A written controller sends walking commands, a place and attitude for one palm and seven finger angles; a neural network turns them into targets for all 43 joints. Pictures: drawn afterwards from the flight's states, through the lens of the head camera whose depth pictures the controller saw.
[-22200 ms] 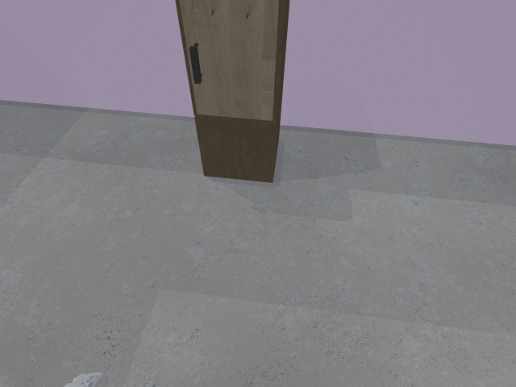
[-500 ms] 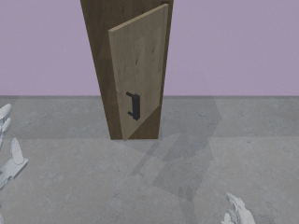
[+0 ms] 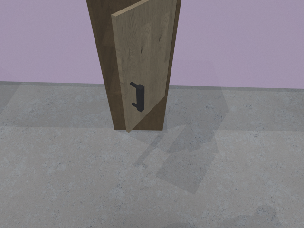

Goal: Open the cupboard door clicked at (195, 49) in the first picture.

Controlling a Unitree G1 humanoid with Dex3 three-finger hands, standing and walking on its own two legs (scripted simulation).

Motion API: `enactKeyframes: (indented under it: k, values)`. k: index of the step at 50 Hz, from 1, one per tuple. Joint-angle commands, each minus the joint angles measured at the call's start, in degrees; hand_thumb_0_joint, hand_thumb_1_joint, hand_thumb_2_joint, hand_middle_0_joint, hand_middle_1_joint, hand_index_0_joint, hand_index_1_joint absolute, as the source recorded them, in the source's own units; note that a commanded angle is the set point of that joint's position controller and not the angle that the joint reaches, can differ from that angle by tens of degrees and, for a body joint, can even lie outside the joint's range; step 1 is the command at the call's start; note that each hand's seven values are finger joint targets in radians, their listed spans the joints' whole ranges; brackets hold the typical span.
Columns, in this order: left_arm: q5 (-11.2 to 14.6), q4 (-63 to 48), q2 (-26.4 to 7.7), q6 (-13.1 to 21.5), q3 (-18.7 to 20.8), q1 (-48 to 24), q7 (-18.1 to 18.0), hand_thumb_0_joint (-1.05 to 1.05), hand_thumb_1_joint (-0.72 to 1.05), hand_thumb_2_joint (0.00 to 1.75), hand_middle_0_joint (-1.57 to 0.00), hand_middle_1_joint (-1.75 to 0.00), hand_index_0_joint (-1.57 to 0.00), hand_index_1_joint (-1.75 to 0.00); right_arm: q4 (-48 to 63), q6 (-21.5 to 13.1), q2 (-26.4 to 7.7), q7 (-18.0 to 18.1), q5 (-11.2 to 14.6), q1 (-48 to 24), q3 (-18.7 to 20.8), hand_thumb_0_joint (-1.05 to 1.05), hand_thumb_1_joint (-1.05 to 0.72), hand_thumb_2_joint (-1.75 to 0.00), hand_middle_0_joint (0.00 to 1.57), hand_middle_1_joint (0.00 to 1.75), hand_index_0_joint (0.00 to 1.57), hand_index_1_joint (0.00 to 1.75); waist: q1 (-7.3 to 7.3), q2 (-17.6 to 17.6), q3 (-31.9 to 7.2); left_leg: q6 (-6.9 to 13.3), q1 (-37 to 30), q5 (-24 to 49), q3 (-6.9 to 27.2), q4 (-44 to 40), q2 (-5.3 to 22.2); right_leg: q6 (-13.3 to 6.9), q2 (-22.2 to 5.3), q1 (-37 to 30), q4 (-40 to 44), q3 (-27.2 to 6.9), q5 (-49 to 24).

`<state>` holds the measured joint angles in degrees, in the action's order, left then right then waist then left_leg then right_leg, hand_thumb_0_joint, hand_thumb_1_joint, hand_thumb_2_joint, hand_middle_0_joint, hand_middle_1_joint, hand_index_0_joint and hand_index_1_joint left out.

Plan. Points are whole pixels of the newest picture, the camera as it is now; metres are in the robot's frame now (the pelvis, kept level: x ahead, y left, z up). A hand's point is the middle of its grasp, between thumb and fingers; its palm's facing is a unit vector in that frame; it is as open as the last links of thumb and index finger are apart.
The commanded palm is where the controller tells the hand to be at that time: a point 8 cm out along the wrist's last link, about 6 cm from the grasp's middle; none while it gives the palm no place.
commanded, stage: let the arm hang, fingers relaxed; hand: left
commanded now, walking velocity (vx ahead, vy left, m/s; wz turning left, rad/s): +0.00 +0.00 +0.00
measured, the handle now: (136, 96) +0.62 +0.10 -0.10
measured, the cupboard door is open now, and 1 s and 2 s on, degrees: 54 54 54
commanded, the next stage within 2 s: look to check the result in 0.60 s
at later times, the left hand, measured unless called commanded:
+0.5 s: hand out of the picture +0.08 +0.18 -0.17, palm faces +0.00 -0.97 -0.22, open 7.3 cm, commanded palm none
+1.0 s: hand out of the picture +0.04 +0.18 -0.17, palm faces +0.01 -0.97 -0.24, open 7.3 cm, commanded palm none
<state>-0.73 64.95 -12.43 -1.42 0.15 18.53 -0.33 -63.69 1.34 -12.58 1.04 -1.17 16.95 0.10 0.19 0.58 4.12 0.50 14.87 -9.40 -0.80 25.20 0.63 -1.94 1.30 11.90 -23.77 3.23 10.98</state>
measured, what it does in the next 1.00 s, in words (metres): stands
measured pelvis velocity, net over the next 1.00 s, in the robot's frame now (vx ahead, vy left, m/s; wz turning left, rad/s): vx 0.04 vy -0.01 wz -0.01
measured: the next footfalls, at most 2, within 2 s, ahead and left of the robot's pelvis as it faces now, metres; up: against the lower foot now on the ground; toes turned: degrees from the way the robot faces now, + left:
none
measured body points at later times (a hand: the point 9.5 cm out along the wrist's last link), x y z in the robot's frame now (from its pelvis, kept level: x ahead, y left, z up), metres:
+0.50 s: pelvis +0.02 +0.00 +0.00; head +0.02 -0.01 +0.45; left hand +0.08 +0.23 -0.15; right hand +0.04 -0.23 -0.16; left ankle +0.05 +0.11 -0.74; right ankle +0.02 -0.10 -0.74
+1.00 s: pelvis +0.04 -0.01 +0.00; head +0.06 -0.02 +0.45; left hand +0.04 +0.23 -0.15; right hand +0.03 -0.24 -0.16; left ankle +0.05 +0.11 -0.74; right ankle +0.02 -0.10 -0.74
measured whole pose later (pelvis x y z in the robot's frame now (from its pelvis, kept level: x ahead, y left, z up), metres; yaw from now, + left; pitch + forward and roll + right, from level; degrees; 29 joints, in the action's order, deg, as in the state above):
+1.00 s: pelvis +0.04 -0.01 +0.00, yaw -1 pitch -1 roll +0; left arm -0.4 66.2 -10.8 0.3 0.6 14.7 -1.5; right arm -65.8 -0.1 -10.4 1.9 -0.9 14.3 0.0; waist -0.3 -0.8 2.9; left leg -0.2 9.2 -10.7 -1.5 21.0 0.7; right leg -2.3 1.5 7.1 -20.8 2.3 12.8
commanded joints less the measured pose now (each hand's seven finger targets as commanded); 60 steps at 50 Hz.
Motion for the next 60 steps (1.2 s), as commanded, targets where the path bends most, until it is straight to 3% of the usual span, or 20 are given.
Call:
enactKeyframes:
  k: [1,9,15,18,29,41,44,60]
  values:
    - [0.01,-1.98,-7.62,1.97,1.58,-1.54,-0.77,0.00,0.90,0.90,-0.20,-0.30,-0.20,-0.30,2.24,-1.30,-7.00,0.75,0.03,0.78,1.89,0.00,-0.90,-0.90,0.20,0.30,0.20,0.30,-0.75,-1.64,-1.14,1.86,-1.35,-8.08,5.99,-6.54,5.21,-2.09,-6.74,2.58,7.56,-7.78,8.96]
    - [0.00,-1.24,-7.30,2.00,1.78,-1.68,-1.14,0.00,0.90,0.90,-0.20,-0.30,-0.20,-0.30,1.07,-1.62,-6.11,0.77,-0.01,1.94,1.97,0.00,-0.90,-0.90,0.20,0.30,0.20,0.30,-0.43,0.71,-0.58,2.13,-0.97,-6.31,5.95,-7.22,5.29,-1.94,-6.69,1.60,6.72,-7.44,7.24]
    - [0.03,-1.65,-6.66,2.20,1.75,-2.66,-1.38,0.00,0.90,0.90,-0.20,-0.30,-0.20,-0.30,0.66,-1.68,-4.84,0.69,-0.03,1.03,1.59,0.00,-0.90,-0.90,0.20,0.30,0.20,0.30,-0.35,-0.18,-0.35,1.72,-2.31,-2.21,5.16,-6.70,4.97,-1.61,-6.92,1.55,6.87,-7.40,5.09]
    - [0.08,-1.82,-6.48,2.36,1.70,-3.38,-1.42,0.00,0.90,0.90,-0.20,-0.30,-0.20,-0.30,0.41,-1.99,-4.10,0.70,-0.06,0.49,1.30,0.00,-0.90,-0.90,0.20,0.30,0.20,0.30,-0.31,-0.59,-1.36,1.54,-3.05,1.76,5.11,-6.73,5.14,-1.33,-7.14,-0.23,6.29,-7.23,0.66]
    - [0.16,-2.00,-5.35,2.73,1.68,-3.70,-1.54,0.00,0.90,0.90,-0.20,-0.30,-0.20,-0.30,0.16,-2.14,-3.49,0.93,-0.05,-0.73,1.20,0.00,-0.90,-0.90,0.20,0.30,0.20,0.30,-0.43,-1.30,-1.83,0.94,-5.46,5.00,4.16,-6.67,5.12,-1.01,-7.24,-1.42,7.12,-7.29,-3.84]
    - [0.25,-1.11,-5.25,2.71,1.58,-2.42,-1.57,0.00,0.90,0.90,-0.20,-0.30,-0.20,-0.30,-0.22,-2.00,-3.84,1.22,0.18,-0.34,1.20,0.00,-0.90,-0.90,0.20,0.30,0.20,0.30,-0.60,-1.38,-1.42,1.08,-6.81,4.63,4.03,-6.99,5.53,-1.12,-7.04,-1.49,7.76,-7.10,-3.38]
    - [0.29,-0.96,-5.48,2.87,1.57,-1.99,-1.56,0.00,0.90,0.90,-0.20,-0.30,-0.20,-0.30,-0.32,-2.14,-4.26,1.29,0.21,-0.15,1.24,0.00,-0.90,-0.90,0.20,0.30,0.20,0.30,-0.55,-0.69,-2.81,1.16,-7.67,6.24,3.89,-6.68,5.57,-1.21,-7.19,-2.55,7.46,-7.07,-5.87]
    - [0.19,-0.70,-6.05,2.94,1.69,-2.36,-1.60,0.00,0.90,0.90,-0.20,-0.30,-0.20,-0.30,-0.38,-2.09,-4.99,1.25,0.27,-1.20,1.20,0.00,-0.90,-0.90,0.20,0.30,0.20,0.30,-0.40,-0.88,-1.17,1.10,-7.64,5.44,3.96,-7.39,5.66,-1.19,-7.04,-2.01,8.12,-7.18,-4.62]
